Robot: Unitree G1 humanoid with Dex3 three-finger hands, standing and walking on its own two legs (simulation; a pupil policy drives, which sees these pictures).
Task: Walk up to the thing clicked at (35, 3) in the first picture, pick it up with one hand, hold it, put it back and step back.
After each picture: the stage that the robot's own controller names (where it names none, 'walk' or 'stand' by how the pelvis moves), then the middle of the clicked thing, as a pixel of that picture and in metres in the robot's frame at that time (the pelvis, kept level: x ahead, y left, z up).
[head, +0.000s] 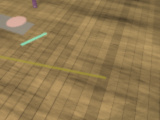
stand; (34, 3) +2.29 +0.71 -0.72
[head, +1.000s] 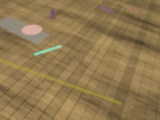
walk; (52, 14) +2.21 +0.34 -0.69
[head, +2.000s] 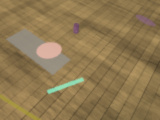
walk; (76, 28) +1.57 +0.05 -0.70
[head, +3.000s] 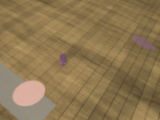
walk; (63, 60) +1.07 +0.12 -0.71
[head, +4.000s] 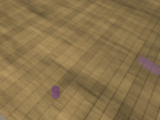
walk; (55, 92) +0.68 +0.15 -0.71
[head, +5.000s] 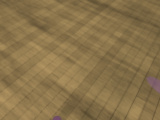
walk; out of the picture +0.45 +0.11 -0.72
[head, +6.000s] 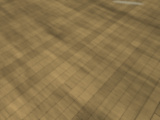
stand; out of the picture +0.37 +0.09 -0.72
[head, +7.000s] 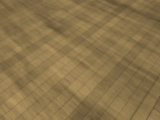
stand; out of the picture +0.37 +0.11 -0.72
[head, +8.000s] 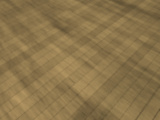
stand; out of the picture +0.38 +0.11 -0.71
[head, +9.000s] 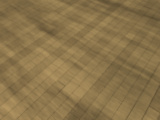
stand; out of the picture +0.35 +0.16 -0.71
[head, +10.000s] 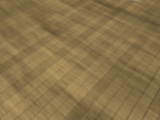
stand; out of the picture +0.39 +0.12 -0.72
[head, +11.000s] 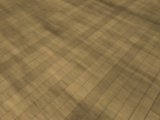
stand; out of the picture +0.37 +0.12 -0.72
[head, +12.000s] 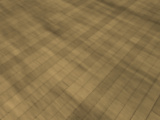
go down; out of the picture +0.36 +0.12 -0.72
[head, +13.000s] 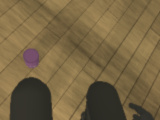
go down; (31, 58) +0.44 +0.18 -0.33
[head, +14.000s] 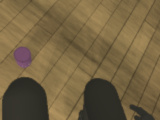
approach; (23, 57) +0.43 +0.21 -0.30
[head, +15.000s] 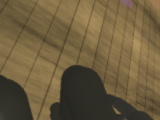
close in; out of the picture +0.41 +0.25 -0.22
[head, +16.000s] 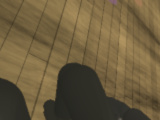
close; out of the picture +0.41 +0.26 -0.22
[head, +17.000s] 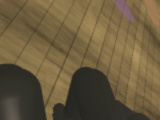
lift; out of the picture +0.32 +0.23 -0.19
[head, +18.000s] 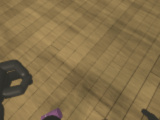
close; (51, 117) +0.32 +0.16 -0.52
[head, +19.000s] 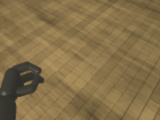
hold; out of the picture +0.30 +0.11 -0.69
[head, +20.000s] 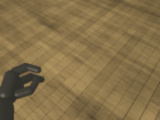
go down; out of the picture +0.30 +0.12 -0.70
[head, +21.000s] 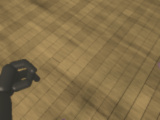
crouch; out of the picture +0.31 +0.11 -0.66
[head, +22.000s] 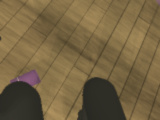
lower; (25, 81) +0.36 +0.17 -0.33
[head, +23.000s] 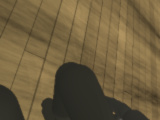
lower; out of the picture +0.33 +0.21 -0.26
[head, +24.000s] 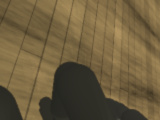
lower; out of the picture +0.32 +0.21 -0.26
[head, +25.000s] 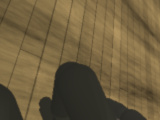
lower; out of the picture +0.32 +0.21 -0.25
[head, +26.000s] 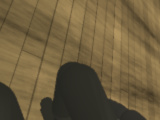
lower; out of the picture +0.32 +0.21 -0.25
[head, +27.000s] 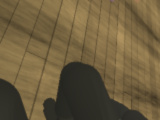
open; out of the picture +0.32 +0.20 -0.25
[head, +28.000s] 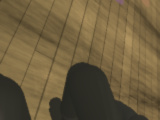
stand; out of the picture +0.32 +0.19 -0.25
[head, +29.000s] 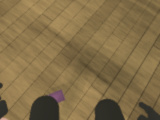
walk; (54, 98) +0.33 +0.13 -0.49
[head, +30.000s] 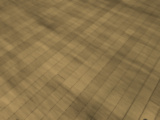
stand; out of the picture +0.28 +0.10 -0.69
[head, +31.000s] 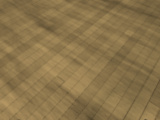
stand; out of the picture +0.26 +0.11 -0.69
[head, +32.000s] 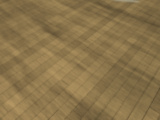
stand; out of the picture +0.28 +0.09 -0.74
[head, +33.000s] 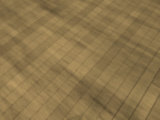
walk; out of the picture +0.31 +0.11 -0.72
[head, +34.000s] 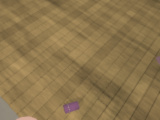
walk; (71, 107) +0.47 +0.00 -0.72
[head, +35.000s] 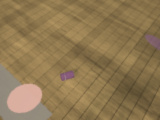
walk; (67, 75) +0.76 +0.07 -0.73
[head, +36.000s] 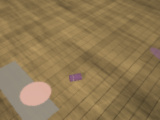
stand; (75, 77) +0.91 +0.03 -0.74
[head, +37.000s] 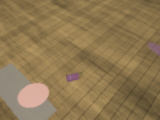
stand; (72, 77) +0.89 +0.06 -0.75
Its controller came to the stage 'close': yes
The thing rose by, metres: 0.32
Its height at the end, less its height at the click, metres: -0.02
